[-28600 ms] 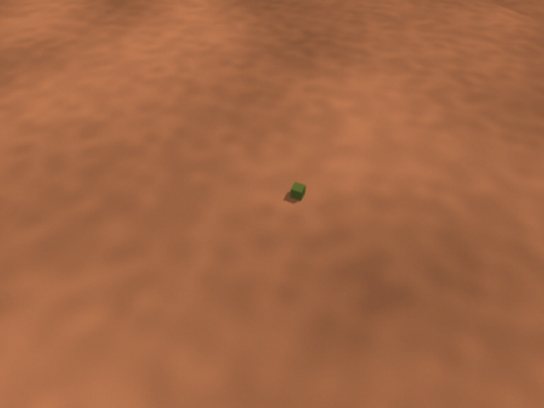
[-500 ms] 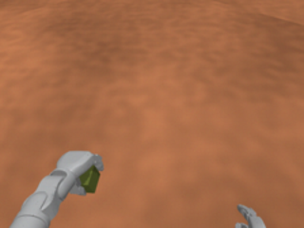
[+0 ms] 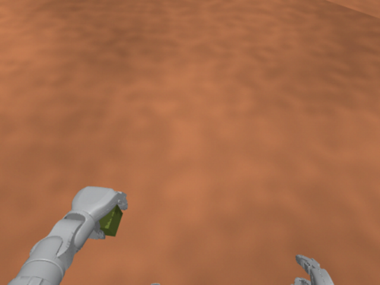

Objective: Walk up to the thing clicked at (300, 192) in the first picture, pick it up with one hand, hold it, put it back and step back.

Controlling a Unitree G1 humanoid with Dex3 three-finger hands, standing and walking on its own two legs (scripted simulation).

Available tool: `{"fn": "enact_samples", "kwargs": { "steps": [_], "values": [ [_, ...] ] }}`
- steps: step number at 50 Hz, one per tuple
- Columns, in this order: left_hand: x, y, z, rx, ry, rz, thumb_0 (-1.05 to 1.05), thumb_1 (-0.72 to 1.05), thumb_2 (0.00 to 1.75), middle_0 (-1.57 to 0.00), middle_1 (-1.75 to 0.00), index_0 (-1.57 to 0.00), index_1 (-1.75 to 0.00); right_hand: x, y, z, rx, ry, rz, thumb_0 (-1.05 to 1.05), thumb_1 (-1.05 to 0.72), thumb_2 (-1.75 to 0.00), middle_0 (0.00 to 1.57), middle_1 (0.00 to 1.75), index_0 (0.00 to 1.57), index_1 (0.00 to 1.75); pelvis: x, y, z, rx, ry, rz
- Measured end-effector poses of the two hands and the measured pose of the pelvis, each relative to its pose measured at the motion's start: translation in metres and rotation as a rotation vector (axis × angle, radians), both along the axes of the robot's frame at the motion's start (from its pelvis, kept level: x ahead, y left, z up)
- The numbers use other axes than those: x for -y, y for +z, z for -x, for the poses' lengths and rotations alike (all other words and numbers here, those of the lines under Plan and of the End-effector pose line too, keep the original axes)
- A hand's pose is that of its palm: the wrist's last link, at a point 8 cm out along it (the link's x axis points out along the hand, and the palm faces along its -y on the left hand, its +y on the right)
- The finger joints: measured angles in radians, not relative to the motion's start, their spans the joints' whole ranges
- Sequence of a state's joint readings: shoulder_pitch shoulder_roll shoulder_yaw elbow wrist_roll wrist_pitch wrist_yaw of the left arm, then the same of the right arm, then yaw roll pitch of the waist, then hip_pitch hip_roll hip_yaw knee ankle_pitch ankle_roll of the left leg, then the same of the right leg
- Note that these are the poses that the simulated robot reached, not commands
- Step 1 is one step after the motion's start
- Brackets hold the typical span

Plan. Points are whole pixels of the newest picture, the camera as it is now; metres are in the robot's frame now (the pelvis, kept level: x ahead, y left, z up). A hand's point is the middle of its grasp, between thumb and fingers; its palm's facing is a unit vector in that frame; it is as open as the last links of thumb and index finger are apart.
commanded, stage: crouch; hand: left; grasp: from above
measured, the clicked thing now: (104, 218) +0.31 +0.22 -0.10
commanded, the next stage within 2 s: lower in 1.56 s
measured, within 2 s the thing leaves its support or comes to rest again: neither
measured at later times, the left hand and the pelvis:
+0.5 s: hand (124, 232) +0.34 +0.22 -0.32, palm faces -0.44 +0.09 -0.89, open 8.8 cm; pelvis -0.05 +0.01 -0.19, yaw -2 degrees
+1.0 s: hand (134, 238) +0.37 +0.22 -0.48, palm faces -0.44 +0.05 -0.90, open 8.8 cm; pelvis -0.05 +0.00 -0.31, yaw -5 degrees
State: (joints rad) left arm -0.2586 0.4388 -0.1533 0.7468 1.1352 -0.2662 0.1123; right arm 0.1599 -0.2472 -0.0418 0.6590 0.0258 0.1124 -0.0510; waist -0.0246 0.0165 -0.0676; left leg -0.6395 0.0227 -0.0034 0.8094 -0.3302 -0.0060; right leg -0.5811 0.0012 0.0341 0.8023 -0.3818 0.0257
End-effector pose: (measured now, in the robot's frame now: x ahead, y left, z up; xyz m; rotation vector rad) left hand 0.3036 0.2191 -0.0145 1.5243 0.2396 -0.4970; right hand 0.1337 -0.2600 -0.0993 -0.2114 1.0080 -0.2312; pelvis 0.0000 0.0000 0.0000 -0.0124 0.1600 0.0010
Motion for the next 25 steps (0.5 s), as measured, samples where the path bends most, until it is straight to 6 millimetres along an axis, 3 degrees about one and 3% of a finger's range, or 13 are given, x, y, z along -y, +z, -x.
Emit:
{"fn": "enact_samples", "kwargs": {
  "steps": [8,19,25],
  "values": [
    [-0.002,-0.079,-0.010,0.024,-0.014,-0.045,-0.01,0.11,0.44,-0.81,-0.45,-0.84,-0.43,0.009,-0.054,0.038,-0.114,-0.004,0.036,0.01,-0.91,-0.90,0.20,0.30,0.20,0.29,-0.004,-0.051,0.017,-0.141,0.004,0.018],
    [0.001,-0.191,-0.035,0.047,0.016,-0.066,-0.01,0.13,0.37,-0.85,-0.37,-0.87,-0.35,0.015,-0.151,0.115,-0.281,-0.069,0.083,0.01,-0.91,-0.90,0.20,0.30,0.20,0.29,-0.009,-0.141,0.041,-0.319,-0.005,0.037],
    [0.000,-0.248,-0.043,0.017,0.019,-0.076,-0.01,0.12,0.38,-0.86,-0.36,-0.88,-0.36,0.009,-0.200,0.141,-0.332,-0.075,0.070,0.01,-0.91,-0.90,0.20,0.30,0.20,0.29,-0.009,-0.187,0.053,-0.382,-0.010,0.043]
  ]
}}
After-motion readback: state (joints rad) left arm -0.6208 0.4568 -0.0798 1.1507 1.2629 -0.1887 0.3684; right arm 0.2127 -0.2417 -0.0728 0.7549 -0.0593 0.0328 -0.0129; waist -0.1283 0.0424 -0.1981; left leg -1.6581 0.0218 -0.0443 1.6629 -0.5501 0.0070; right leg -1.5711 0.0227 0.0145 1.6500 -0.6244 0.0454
